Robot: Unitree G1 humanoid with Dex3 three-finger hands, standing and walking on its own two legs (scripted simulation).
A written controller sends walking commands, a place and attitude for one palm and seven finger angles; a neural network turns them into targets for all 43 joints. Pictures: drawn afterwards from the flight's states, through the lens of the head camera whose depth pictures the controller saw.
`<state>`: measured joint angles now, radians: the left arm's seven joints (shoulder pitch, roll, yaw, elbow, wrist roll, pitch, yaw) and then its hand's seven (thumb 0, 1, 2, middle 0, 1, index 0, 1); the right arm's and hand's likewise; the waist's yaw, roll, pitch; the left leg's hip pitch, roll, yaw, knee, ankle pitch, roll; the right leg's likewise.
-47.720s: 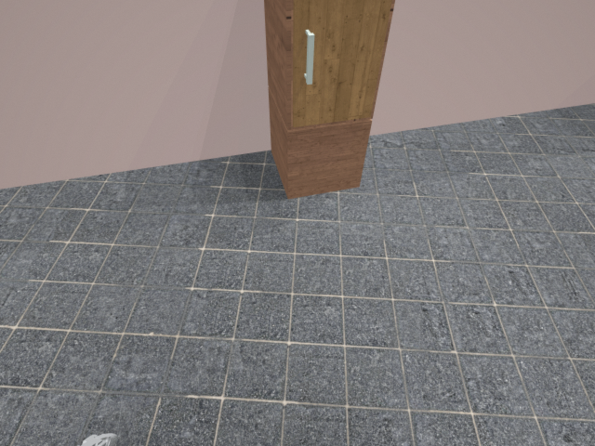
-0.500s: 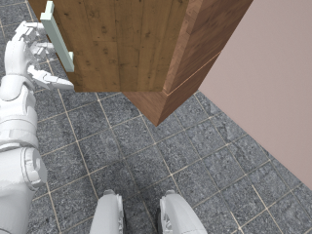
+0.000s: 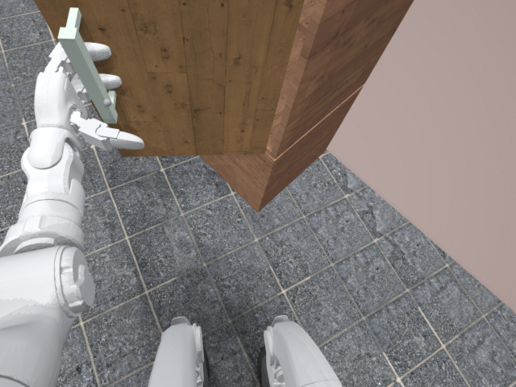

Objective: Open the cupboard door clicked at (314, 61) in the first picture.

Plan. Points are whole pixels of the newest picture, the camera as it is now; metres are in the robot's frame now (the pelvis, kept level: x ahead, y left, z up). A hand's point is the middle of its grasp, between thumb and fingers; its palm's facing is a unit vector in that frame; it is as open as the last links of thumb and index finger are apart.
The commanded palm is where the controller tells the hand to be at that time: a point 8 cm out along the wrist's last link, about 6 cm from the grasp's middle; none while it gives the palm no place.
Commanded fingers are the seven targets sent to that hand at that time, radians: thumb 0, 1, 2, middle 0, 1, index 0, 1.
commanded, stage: slide the fingers in behind the handle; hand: left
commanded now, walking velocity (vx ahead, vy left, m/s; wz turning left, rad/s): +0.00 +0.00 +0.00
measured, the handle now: (94, 72) +0.57 +0.20 +0.06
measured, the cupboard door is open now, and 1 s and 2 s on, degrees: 50 51 71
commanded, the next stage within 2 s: close the thumb around the handle in 0.52 s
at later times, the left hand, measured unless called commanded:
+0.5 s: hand (111, 105) +0.52 +0.17 +0.06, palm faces +0.02 -1.00 -0.03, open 14.2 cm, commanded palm +0.50 +0.21 +0.06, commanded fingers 0.00 -0.50 0.30 -0.30 -1.20 -0.30 -1.20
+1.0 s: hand (111, 104) +0.52 +0.17 +0.06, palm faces +0.01 -1.00 -0.02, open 10.1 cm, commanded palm +0.49 +0.21 +0.06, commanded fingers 0.00 0.62 0.78 -0.38 -1.32 -0.38 -1.32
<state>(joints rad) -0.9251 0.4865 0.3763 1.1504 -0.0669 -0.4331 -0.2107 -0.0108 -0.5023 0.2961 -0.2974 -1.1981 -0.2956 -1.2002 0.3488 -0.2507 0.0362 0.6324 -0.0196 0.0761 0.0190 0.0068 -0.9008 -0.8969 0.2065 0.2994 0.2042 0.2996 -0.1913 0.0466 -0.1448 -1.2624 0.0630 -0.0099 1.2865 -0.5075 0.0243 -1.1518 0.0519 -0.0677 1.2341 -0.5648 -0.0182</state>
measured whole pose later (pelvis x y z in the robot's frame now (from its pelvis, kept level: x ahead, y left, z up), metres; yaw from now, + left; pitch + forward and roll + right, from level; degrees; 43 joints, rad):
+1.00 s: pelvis +0.00 +0.00 +0.00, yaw +0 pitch +27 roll -4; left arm -0.91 0.45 0.35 1.16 -0.07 -0.46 -0.17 0.00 0.10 0.55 -0.34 -1.26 -0.32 -1.26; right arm 0.35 -0.25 0.03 0.64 -0.02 0.09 0.03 0.01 -0.90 -0.90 0.21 0.30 0.20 0.30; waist -0.18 0.05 -0.15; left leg -1.24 0.05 -0.01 1.27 -0.51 0.03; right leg -1.13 0.05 -0.06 1.22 -0.57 -0.01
